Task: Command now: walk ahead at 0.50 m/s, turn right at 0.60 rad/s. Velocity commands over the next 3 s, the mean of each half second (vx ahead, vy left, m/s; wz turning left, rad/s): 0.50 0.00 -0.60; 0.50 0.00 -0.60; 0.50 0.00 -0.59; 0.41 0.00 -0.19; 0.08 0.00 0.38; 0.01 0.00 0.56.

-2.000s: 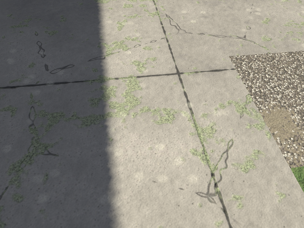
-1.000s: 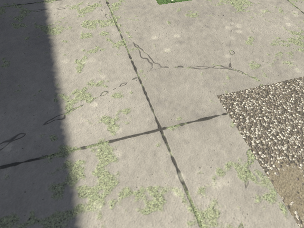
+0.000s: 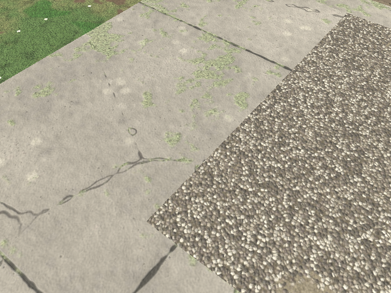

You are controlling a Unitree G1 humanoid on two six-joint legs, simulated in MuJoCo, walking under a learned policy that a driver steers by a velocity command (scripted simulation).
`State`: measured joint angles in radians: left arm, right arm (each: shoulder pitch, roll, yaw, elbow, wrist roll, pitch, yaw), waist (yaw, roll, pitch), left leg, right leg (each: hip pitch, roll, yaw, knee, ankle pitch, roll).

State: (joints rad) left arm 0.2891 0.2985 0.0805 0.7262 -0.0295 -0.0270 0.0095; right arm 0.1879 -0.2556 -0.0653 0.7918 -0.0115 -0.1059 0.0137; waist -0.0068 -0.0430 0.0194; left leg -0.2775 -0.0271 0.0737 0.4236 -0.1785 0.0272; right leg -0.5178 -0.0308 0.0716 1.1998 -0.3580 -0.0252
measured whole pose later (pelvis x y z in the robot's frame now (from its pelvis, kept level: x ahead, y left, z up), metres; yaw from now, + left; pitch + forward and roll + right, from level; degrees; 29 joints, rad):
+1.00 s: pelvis +0.55 -0.14 +0.00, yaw -36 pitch +1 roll +1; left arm 0.30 0.31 0.07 0.68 -0.03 -0.02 0.01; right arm 0.21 -0.27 -0.06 0.73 -0.01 -0.10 0.01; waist -0.01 -0.04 0.02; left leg -0.29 -0.02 0.07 0.45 -0.19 0.02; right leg -0.50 -0.01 0.07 1.20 -0.36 -0.01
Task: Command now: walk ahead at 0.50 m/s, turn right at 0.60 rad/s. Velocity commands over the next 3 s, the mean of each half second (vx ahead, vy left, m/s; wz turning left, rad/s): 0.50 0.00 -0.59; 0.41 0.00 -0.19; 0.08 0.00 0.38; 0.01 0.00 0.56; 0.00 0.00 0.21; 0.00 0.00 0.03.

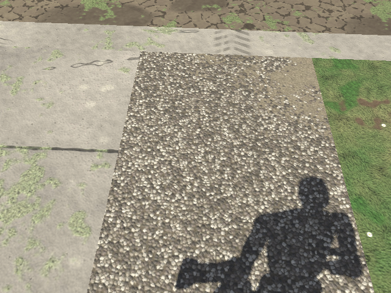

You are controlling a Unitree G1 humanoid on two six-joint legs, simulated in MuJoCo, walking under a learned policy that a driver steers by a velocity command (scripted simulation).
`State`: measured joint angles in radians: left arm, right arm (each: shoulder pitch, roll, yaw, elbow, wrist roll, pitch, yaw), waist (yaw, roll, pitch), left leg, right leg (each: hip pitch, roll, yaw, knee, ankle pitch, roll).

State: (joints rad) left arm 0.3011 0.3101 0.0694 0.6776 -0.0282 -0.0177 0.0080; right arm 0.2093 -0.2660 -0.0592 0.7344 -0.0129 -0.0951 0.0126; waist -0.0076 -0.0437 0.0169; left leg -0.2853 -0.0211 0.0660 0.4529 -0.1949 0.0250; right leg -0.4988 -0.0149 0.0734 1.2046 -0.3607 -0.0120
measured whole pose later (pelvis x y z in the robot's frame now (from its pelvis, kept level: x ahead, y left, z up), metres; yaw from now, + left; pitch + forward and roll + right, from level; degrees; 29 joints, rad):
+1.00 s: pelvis +0.54 -0.12 -0.01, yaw -22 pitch +2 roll +0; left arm 0.29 0.30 0.05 0.77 0.00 -0.01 0.02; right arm 0.13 -0.26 -0.03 0.73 -0.01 -0.07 0.04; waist 0.01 -0.02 0.06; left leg -0.40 -0.03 0.04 0.48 -0.11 0.05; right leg -0.40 0.02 0.09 1.15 -0.51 0.04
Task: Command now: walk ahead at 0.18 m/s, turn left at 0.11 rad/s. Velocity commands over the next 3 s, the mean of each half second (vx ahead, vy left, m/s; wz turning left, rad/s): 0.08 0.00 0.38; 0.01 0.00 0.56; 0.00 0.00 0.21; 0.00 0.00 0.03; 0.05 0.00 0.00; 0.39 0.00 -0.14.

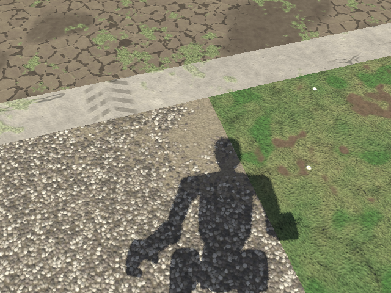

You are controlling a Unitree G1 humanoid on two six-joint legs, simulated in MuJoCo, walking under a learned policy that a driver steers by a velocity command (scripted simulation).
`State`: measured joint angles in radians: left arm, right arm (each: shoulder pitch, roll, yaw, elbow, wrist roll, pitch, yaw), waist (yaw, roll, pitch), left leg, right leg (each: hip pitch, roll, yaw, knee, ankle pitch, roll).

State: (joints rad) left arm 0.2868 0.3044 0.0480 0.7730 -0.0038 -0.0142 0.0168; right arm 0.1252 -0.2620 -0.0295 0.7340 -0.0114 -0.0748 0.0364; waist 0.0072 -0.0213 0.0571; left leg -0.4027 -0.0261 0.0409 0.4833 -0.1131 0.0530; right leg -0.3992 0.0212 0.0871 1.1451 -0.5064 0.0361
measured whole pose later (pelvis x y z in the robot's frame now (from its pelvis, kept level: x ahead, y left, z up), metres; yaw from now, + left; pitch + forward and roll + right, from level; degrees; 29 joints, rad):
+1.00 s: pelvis +0.07 +0.01 +0.01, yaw +32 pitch +2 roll -2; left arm 0.11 0.31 0.08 0.73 0.00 0.00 0.04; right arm 0.18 -0.31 -0.07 0.63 0.01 0.04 -0.03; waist -0.01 -0.01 0.04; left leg -0.30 -0.07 -0.12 0.46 -0.20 0.05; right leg -0.49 0.01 0.08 0.86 -0.35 0.09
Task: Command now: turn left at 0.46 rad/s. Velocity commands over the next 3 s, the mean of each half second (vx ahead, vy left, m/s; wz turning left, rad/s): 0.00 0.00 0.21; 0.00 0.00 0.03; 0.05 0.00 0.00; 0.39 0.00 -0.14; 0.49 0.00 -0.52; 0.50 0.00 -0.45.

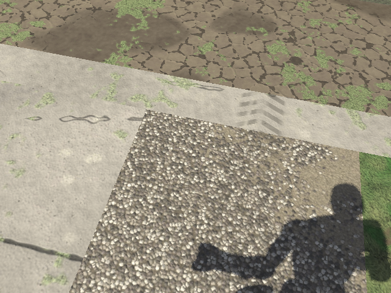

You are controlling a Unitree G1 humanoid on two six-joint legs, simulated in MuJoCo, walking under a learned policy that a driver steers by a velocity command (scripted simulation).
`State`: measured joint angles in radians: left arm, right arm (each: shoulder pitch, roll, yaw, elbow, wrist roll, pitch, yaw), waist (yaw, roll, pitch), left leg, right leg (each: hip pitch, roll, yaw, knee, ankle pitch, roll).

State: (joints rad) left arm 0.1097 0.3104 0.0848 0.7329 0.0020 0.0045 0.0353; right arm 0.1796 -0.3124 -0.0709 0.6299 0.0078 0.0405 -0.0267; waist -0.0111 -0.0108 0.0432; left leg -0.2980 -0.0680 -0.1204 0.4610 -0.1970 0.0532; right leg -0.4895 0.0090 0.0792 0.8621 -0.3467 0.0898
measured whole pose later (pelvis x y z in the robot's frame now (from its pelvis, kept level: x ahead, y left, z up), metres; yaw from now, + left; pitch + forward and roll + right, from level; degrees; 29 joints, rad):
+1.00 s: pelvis +0.01 -0.02 -0.01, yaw +5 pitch -2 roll +0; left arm 0.18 0.24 0.03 0.94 0.00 -0.01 0.02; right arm 0.24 -0.23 -0.03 0.81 -0.01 0.01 -0.03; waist 0.01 0.01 0.04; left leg -0.20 -0.03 -0.09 0.53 -0.30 -0.01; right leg -0.21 0.00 0.03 0.53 -0.28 0.01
